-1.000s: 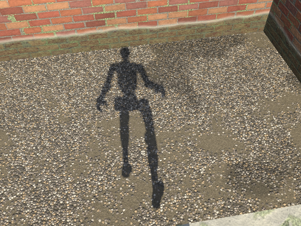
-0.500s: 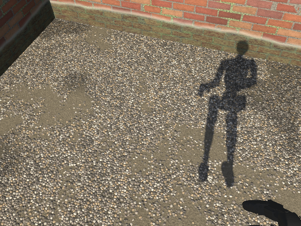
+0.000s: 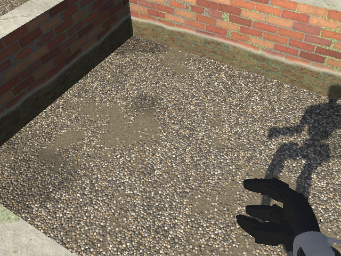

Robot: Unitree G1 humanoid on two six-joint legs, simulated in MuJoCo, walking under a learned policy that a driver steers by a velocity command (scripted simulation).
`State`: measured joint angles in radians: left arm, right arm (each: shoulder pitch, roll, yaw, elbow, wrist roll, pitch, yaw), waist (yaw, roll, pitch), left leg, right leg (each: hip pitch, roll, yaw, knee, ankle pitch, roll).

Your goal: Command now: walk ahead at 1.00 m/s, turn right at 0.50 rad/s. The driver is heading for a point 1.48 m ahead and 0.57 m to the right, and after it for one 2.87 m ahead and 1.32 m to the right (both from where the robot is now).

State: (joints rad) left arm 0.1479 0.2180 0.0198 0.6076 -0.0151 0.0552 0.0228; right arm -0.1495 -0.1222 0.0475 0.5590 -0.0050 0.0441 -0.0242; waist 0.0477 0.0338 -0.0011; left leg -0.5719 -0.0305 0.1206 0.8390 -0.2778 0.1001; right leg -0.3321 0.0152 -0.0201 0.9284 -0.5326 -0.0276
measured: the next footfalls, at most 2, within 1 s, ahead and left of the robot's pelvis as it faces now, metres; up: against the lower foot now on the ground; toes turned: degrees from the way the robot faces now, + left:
right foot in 0.50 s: -0.13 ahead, -0.03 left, +0.00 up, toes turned -27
left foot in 0.80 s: +0.01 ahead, +0.10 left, +0.00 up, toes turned -46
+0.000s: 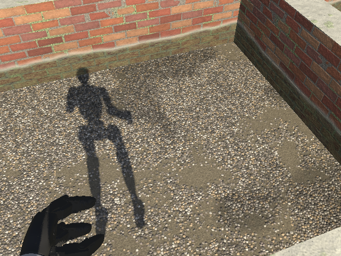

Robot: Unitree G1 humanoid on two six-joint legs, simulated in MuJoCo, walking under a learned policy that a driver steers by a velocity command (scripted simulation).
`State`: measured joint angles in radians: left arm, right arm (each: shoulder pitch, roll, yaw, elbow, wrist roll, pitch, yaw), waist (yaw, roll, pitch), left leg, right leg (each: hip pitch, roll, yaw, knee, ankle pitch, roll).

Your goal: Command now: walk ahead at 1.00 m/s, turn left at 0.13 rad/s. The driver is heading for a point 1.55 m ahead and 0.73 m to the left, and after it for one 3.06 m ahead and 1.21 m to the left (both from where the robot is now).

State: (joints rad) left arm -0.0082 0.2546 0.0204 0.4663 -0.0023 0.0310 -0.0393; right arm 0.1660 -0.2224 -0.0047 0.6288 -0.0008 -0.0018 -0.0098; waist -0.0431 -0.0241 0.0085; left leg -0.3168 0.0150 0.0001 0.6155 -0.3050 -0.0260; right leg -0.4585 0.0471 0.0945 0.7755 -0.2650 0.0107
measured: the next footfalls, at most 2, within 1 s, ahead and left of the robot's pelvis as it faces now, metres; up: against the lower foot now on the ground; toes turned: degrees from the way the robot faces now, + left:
right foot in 0.02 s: +0.09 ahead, -0.11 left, +0.00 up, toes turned +4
left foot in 0.48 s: +0.12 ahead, +0.12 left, +0.00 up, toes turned +24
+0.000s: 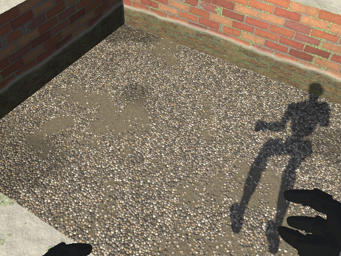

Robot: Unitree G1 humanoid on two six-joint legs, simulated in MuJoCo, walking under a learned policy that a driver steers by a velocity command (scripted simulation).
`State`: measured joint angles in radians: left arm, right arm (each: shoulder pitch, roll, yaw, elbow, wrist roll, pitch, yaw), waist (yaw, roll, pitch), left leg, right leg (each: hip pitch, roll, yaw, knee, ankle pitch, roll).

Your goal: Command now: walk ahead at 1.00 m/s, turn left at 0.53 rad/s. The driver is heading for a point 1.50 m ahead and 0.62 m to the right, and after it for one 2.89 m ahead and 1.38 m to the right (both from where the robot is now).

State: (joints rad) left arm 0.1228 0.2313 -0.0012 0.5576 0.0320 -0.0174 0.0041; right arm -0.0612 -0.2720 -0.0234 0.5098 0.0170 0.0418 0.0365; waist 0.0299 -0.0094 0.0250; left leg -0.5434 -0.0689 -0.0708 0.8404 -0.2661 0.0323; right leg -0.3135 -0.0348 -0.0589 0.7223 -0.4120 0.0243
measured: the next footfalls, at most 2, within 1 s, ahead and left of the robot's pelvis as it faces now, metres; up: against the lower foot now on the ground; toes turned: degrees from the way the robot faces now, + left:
left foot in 0.04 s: +0.13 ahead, +0.11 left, +0.00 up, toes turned -2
right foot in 0.28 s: +0.04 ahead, -0.07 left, +0.00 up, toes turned -6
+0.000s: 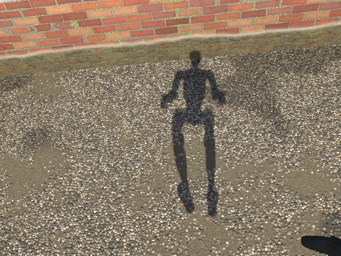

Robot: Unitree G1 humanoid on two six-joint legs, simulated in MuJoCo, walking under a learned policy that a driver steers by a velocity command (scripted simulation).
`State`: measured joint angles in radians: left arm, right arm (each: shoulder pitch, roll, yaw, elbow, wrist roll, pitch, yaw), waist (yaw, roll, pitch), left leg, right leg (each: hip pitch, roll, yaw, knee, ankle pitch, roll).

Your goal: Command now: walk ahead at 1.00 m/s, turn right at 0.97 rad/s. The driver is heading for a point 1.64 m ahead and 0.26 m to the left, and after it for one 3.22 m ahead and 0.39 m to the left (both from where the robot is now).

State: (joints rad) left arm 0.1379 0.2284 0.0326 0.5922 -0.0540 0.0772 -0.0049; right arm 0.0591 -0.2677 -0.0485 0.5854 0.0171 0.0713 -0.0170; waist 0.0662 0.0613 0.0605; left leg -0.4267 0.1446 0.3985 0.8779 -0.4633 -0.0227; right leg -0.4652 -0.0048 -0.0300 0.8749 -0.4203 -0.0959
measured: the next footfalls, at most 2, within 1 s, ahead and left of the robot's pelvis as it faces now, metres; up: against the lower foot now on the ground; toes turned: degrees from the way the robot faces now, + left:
left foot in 0.22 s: +0.08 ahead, +0.10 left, +0.00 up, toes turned -17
right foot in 0.44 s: +0.07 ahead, -0.17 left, +0.00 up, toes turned -12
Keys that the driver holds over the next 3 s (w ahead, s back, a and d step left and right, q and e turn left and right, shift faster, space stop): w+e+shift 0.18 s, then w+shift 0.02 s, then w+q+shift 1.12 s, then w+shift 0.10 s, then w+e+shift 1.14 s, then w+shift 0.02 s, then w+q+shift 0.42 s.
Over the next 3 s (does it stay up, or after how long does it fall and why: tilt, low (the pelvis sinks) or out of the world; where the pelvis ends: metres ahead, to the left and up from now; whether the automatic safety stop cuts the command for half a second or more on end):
stays up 0.01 -0.06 0.02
